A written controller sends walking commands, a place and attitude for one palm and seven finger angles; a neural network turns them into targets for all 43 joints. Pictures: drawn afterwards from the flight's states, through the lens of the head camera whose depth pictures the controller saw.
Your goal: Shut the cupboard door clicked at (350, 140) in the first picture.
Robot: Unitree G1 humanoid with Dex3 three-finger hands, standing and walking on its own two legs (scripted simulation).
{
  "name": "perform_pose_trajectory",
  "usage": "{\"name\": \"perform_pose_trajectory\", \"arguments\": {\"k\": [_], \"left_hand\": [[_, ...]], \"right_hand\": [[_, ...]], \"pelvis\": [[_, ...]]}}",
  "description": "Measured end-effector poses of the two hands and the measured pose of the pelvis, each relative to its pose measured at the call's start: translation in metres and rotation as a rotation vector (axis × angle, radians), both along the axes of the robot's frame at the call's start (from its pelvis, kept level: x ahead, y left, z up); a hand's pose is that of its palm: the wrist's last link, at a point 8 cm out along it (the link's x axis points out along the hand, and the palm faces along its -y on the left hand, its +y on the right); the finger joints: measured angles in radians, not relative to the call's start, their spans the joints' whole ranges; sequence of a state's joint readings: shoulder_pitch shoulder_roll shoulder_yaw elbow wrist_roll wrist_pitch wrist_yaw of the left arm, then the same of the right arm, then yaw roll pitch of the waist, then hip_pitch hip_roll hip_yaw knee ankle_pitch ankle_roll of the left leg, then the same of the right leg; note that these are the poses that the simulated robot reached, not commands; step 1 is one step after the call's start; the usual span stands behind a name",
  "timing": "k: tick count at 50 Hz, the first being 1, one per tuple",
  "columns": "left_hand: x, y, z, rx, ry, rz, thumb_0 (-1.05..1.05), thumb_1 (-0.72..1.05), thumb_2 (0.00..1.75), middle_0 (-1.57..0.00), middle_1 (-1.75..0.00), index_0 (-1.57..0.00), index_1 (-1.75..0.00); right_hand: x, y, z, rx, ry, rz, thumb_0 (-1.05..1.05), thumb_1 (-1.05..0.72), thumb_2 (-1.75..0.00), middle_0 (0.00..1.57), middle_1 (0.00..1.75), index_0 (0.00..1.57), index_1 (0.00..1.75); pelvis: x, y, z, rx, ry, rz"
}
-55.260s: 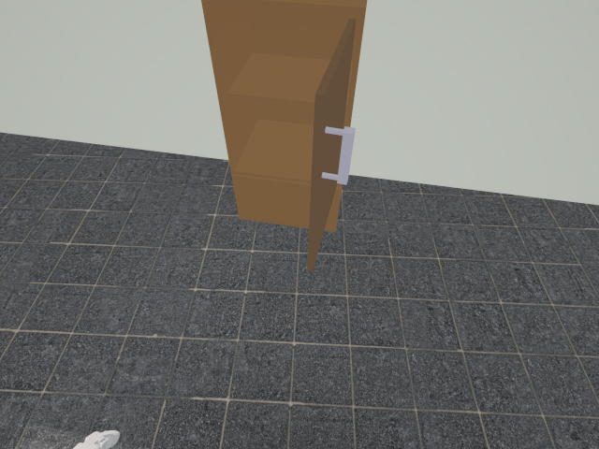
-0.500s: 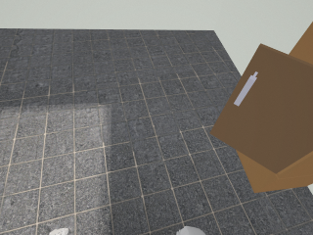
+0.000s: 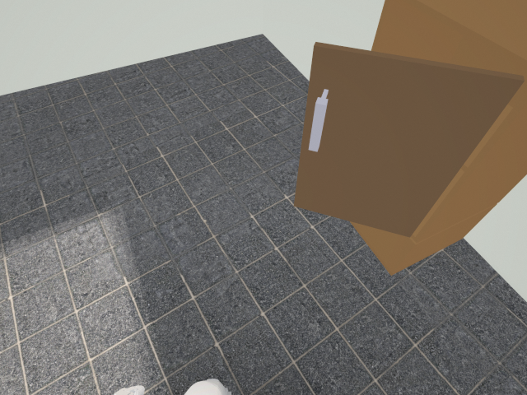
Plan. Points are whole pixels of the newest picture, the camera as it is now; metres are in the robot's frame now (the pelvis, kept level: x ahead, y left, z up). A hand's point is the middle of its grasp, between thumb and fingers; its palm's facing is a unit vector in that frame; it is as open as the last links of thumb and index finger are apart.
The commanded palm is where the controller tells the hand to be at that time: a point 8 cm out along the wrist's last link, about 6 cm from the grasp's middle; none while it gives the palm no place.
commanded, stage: turn to face it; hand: left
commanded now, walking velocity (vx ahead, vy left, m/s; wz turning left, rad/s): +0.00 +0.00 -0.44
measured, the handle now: (319, 120) +0.72 -0.10 -0.05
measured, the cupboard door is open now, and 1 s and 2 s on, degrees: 46 46 46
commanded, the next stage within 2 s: take the last steps up to it in 0.34 s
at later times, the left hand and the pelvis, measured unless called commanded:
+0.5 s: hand (168, 389) +0.15 +0.18 -0.16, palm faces -0.21 -0.94 -0.26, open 7.4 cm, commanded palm none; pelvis +0.01 +0.00 -0.01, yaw -13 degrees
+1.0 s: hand (204, 356) +0.20 +0.12 -0.17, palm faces -0.30 -0.94 -0.17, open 7.4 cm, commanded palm none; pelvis +0.10 -0.05 +0.00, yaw -19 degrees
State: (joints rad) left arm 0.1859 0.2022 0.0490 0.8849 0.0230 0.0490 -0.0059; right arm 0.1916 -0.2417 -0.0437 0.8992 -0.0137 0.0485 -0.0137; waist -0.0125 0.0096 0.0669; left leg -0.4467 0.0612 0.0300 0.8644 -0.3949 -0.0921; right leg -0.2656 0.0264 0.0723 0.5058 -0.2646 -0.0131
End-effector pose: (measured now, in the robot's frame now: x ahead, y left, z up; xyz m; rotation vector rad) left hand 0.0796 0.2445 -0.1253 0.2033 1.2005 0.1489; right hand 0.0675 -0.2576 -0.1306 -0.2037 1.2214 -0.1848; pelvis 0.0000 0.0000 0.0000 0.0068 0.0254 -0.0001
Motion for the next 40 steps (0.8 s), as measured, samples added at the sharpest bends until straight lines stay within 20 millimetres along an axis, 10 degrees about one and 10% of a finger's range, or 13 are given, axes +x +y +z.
{"name": "perform_pose_trajectory", "arguments": {"k": [13, 27, 40], "left_hand": [[0.032, 0.035, -0.011, -0.024, 0.042, -0.082, 0.01, 0.91, 0.90, -0.20, -0.30, -0.20, -0.30], [0.070, -0.030, 0.002, 0.020, -0.021, -0.235, 0.01, 0.91, 0.90, -0.20, -0.30, -0.19, -0.30], [0.052, -0.040, -0.021, -0.046, 0.129, -0.200, 0.01, 0.90, 0.90, -0.20, -0.30, -0.20, -0.30]], "right_hand": [[-0.027, 0.039, 0.017, -0.035, -0.004, -0.075, 0.00, -0.90, -0.90, 0.20, 0.30, 0.21, 0.30], [-0.111, 0.006, -0.024, 0.052, 0.159, -0.286, 0.00, -0.91, -0.90, 0.20, 0.30, 0.21, 0.30], [-0.041, -0.008, -0.001, 0.012, 0.020, -0.269, 0.00, -0.91, -0.90, 0.20, 0.30, 0.20, 0.30]], "pelvis": [[0.011, 0.028, 0.004, -0.038, 0.005, -0.134], [0.013, -0.006, -0.007, -0.013, -0.011, -0.226], [0.059, -0.018, -0.003, -0.019, -0.006, -0.266]]}}
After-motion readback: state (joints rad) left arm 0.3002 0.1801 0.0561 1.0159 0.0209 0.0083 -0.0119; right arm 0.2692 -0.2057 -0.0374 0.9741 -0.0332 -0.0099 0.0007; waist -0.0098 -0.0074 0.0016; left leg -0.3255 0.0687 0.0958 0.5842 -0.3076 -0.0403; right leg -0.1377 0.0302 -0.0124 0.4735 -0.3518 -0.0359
